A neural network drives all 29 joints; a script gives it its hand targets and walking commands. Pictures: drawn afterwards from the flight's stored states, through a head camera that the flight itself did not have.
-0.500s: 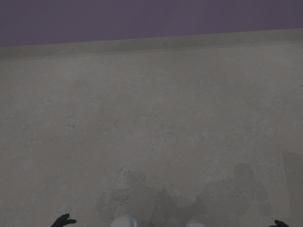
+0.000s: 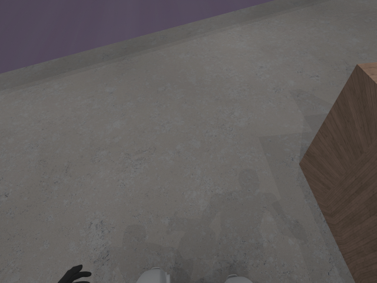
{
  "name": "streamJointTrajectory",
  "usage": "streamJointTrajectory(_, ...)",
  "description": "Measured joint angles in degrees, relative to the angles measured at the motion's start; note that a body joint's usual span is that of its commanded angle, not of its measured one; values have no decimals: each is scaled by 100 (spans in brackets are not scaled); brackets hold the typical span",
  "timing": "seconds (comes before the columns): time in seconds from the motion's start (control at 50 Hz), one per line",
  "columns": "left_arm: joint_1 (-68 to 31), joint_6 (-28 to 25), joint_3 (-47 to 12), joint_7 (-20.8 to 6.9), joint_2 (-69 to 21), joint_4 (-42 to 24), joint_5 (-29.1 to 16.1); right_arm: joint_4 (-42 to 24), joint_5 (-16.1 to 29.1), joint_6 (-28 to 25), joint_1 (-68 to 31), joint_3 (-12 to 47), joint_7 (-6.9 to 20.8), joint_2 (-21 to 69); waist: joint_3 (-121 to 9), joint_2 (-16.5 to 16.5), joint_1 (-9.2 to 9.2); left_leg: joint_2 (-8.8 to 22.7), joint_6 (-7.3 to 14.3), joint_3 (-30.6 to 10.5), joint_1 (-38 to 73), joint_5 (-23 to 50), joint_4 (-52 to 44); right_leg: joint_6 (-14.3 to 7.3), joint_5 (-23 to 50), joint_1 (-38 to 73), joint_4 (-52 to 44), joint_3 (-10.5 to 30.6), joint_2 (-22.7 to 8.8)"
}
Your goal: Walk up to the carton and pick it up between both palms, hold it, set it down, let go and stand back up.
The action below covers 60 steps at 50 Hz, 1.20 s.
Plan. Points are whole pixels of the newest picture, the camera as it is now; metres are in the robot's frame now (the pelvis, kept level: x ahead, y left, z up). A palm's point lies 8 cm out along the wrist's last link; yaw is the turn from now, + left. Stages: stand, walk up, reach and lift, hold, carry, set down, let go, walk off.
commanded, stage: walk up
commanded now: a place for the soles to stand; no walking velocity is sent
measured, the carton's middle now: out of the picture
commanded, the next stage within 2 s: none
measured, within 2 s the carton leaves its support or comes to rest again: neither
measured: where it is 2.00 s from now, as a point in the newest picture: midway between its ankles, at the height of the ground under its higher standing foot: outside the picture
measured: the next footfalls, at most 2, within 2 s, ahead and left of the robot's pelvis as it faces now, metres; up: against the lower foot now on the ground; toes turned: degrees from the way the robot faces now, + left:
left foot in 0.12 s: +0.10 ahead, +0.11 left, +0.00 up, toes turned +0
left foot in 0.60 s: +0.24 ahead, +0.11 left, +0.00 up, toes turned -46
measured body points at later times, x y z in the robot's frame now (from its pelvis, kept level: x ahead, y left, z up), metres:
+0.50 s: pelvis +0.03 -0.02 +0.00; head +0.06 -0.04 +0.45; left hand +0.25 +0.23 -0.08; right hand +0.04 -0.36 -0.09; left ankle +0.08 +0.12 -0.69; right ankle +0.03 -0.16 -0.71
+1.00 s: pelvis +0.09 +0.02 -0.01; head +0.12 +0.00 +0.44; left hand +0.37 +0.20 -0.09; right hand +0.02 -0.32 -0.09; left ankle +0.15 +0.13 -0.69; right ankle +0.05 -0.14 -0.71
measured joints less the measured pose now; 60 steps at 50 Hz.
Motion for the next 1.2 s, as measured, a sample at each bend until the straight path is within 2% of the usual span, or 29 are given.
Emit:
streamJointTrajectory(0.1,1,-172,0,50,-2,3,1,248,0,-5,95,1,44,55,-31,161,-4,-374,0,-186,306,-6,-1131,-1,353,-3,-443,-3,263)
streamJointTrajectory(0.12,0,-168,1,80,4,5,1,271,0,-17,110,3,53,106,-29,125,-4,-414,0,-198,415,291,-1466,-1,376,0,-482,16,281)
streamJointTrajectory(0.16,-2,-126,2,132,5,8,1,258,0,-31,124,3,91,252,-29,-21,-4,-397,-1,-103,515,979,-1765,-1,231,-26,-433,66,279)
streamJointTrajectory(0.24,1,-202,1,156,10,5,1,43,0,-52,123,1,145,397,-36,-213,-5,-247,-1,201,783,994,-2081,-1,4,-237,629,69,138)
streamJointTrajectory(0.28,10,-275,2,156,12,2,0,-110,0,-61,120,2,195,405,-118,-278,-1,-184,-1,372,831,990,-2181,-1,-21,-240,673,74,-43)
streamJointTrajectory(0.34,14,-413,2,166,21,-3,0,-476,0,-67,96,3,305,378,-195,-301,4,-13,-1,697,830,869,-2093,-1,-101,-115,-133,80,-263)
streamJointTrajectory(0.36,15,-476,3,194,29,-1,0,-587,0,-66,96,2,333,371,-192,-287,2,83,-1,789,823,746,-1917,11,39,17,-546,75,-271)
streamJointTrajectory(0.38,13,-547,3,215,27,1,0,-640,-1,-47,98,0,342,364,-177,-224,1,164,0,756,802,558,-1656,36,194,32,-522,83,-184)
streamJointTrajectory(0.46,13,-676,4,368,27,4,1,-712,0,33,68,0,377,361,-176,-25,4,-164,1,-155,524,-251,-669,44,85,76,-302,198,66)
streamJointTrajectory(0.54,13,-688,2,493,26,4,1,-791,0,27,49,0,378,351,-178,86,-1,-311,0,-405,455,-273,-657,44,48,96,-297,369,134)
streamJointTrajectory(0.6,13,-720,1,528,24,4,1,-791,0,18,53,0,378,338,-178,174,-3,-348,-1,-532,472,-179,-1086,45,-18,70,-245,421,151)
streamJointTrajectory(0.64,25,-632,2,574,24,10,1,-797,0,-35,48,1,377,377,-177,140,-3,-362,-20,-446,502,424,-1174,45,-87,0,-59,461,139)
streamJointTrajectory(0.7,40,-564,1,621,23,7,1,-825,0,-59,48,0,377,495,-176,7,-6,-299,-33,-191,665,258,-1199,46,-304,-262,750,333,136)
streamJointTrajectory(0.74,42,-625,1,622,25,2,1,-831,0,-58,48,0,380,521,-180,-61,-3,-241,-33,-22,795,202,-1289,46,-314,-303,920,248,99)
streamJointTrajectory(0.8,43,-743,1,622,29,1,1,-971,0,-61,46,0,381,486,-183,-113,-1,-138,-34,272,841,141,-1313,45,-321,-307,558,156,10)
streamJointTrajectory(0.84,50,-811,1,622,32,0,1,-1108,-1,-60,47,0,384,447,-184,-119,0,-28,-33,498,834,12,-1175,45,-188,-196,-81,153,5)
streamJointTrajectory(0.88,45,-907,-1,622,31,3,1,-1070,-1,-1,56,-1,384,400,-163,12,2,79,-31,373,737,-125,-707,62,12,-183,0,155,155)
streamJointTrajectory(0.92,47,-919,-1,622,31,6,1,-1044,-1,65,30,0,384,393,-163,58,3,-114,-31,-59,563,-541,-255,62,-57,-177,110,217,218)
streamJointTrajectory(0.96,48,-867,-2,625,30,6,1,-1041,0,67,-22,0,384,389,-166,63,-1,-288,-32,-329,464,-695,-183,62,-85,-154,122,323,223)
streamJointTrajectory(1.02,48,-825,-2,650,28,4,1,-1081,0,41,-57,0,384,384,-167,73,-6,-345,-32,-455,437,-577,-508,62,-91,-167,143,476,223)
streamJointTrajectory(1.06,52,-743,-1,670,28,11,1,-1082,0,-19,-58,1,384,406,-163,11,-7,-363,-56,-355,475,101,-753,62,-114,-267,327,553,198)
streamJointTrajectory(1.14,54,-598,-2,677,30,6,1,-932,0,-57,-56,0,384,467,-168,-127,-6,-267,-84,-9,707,-21,-843,63,-605,-480,1139,365,178)
streamJointTrajectory(1.2,55,-638,-2,677,33,3,1,-865,0,-59,-58,0,384,446,-166,-187,-4,-136,-84,280,837,-28,-959,63,-622,-486,1151,144,32)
